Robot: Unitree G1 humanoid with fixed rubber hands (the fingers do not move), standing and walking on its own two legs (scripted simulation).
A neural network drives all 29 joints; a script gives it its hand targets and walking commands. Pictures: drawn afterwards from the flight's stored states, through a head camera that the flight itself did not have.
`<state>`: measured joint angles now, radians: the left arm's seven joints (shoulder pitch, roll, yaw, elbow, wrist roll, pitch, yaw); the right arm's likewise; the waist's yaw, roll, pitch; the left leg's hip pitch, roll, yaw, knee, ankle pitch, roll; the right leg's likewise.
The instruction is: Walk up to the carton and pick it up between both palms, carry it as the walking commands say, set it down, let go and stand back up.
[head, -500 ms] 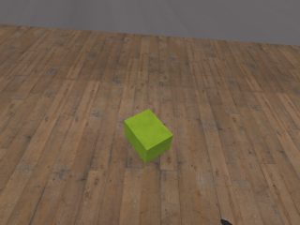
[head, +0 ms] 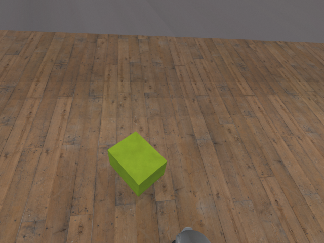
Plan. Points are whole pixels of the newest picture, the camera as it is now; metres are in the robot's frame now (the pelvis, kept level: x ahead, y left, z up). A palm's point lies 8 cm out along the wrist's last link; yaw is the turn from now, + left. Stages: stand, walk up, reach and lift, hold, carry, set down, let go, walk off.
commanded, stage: walk up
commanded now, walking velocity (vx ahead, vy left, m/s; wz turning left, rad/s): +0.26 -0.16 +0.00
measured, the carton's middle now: (137, 162) +0.70 +0.03 -0.70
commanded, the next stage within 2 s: none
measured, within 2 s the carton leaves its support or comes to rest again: neither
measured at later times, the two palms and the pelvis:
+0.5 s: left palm out of the picture +0.09 +0.18 -0.13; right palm (249, 232) +0.17 -0.28 -0.15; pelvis +0.12 -0.04 +0.00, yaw +0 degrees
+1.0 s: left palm out of the picture +0.15 +0.26 -0.16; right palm (210, 239) +0.17 -0.16 -0.15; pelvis +0.17 +0.05 -0.01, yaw +0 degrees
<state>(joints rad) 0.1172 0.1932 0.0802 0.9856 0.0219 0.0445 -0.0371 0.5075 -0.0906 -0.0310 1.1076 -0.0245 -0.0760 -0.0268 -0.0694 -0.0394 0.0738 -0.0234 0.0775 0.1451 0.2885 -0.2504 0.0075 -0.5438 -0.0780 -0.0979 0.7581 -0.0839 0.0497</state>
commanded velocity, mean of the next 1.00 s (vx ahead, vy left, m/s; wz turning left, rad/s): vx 0.14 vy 0.04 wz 0.00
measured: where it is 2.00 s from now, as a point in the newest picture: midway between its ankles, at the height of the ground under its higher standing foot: outside the picture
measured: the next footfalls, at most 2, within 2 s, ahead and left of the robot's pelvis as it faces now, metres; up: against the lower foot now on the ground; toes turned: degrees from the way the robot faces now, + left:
right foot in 0.14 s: +0.20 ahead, -0.10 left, +0.00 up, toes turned -4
left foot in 0.68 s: +0.27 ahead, +0.13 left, +0.00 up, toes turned +5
